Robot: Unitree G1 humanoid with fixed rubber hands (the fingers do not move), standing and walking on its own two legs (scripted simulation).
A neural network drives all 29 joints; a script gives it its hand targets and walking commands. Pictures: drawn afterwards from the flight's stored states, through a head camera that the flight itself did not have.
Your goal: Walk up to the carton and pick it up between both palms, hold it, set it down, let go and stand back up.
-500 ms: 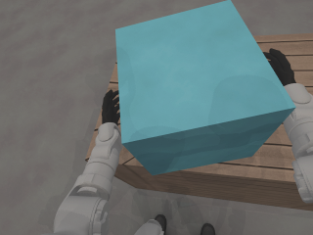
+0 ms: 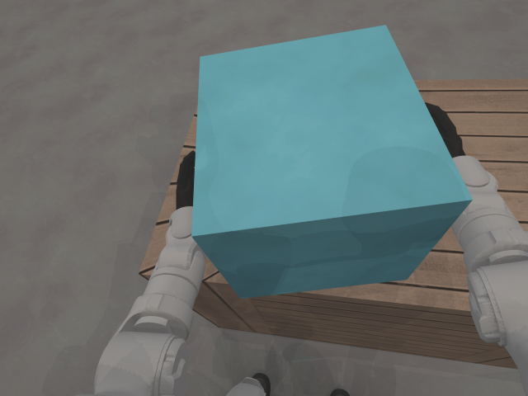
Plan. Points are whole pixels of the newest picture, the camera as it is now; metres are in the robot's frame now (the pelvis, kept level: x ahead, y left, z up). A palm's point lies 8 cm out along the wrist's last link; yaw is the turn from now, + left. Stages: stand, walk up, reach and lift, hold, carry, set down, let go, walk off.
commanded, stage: reach and lift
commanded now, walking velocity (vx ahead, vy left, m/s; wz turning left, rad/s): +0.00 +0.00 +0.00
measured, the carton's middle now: (307, 172) +0.46 +0.06 +0.02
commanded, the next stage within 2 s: none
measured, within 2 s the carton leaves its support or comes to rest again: leaves its support in 1.64 s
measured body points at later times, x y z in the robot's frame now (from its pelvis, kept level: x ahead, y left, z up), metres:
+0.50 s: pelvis +0.01 +0.00 +0.01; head +0.11 -0.03 +0.45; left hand +0.38 +0.24 +0.03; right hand +0.51 -0.13 +0.05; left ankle +0.02 +0.17 -0.71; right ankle +0.04 -0.09 -0.71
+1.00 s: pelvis +0.01 +0.01 +0.02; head +0.12 -0.02 +0.46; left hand +0.38 +0.24 +0.03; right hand +0.51 -0.13 +0.05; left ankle +0.02 +0.17 -0.71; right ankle +0.04 -0.08 -0.71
